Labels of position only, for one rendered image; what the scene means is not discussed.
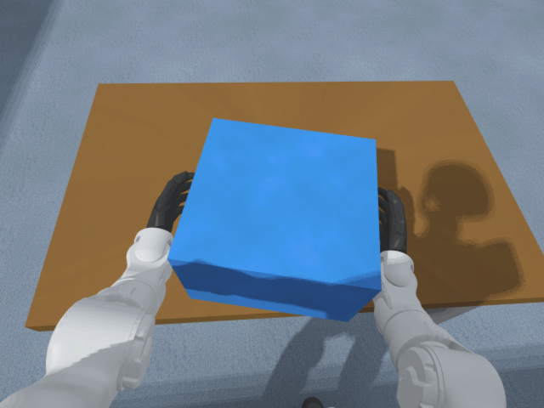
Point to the robot right hand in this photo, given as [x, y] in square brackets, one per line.
[392, 231]

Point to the robot left hand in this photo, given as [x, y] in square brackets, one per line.
[167, 208]

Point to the right robot forearm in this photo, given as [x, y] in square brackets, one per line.
[399, 315]

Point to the table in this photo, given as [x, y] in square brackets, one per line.
[470, 243]

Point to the robot right upper arm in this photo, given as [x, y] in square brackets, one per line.
[434, 377]

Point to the robot left upper arm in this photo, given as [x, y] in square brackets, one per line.
[101, 349]

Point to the carton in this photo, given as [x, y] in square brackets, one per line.
[281, 219]

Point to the left robot forearm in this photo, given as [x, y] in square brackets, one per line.
[142, 285]

